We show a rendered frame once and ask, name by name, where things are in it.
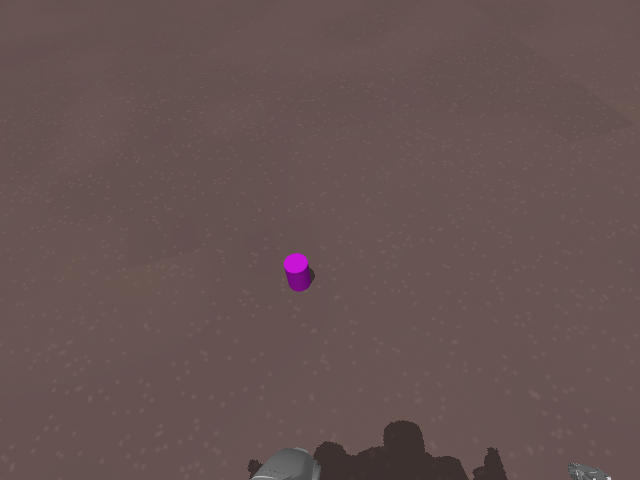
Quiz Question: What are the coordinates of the right robot hand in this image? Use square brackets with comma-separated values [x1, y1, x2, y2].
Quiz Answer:
[567, 463, 611, 480]

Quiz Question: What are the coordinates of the can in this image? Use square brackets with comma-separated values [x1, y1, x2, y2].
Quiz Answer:
[284, 253, 311, 292]

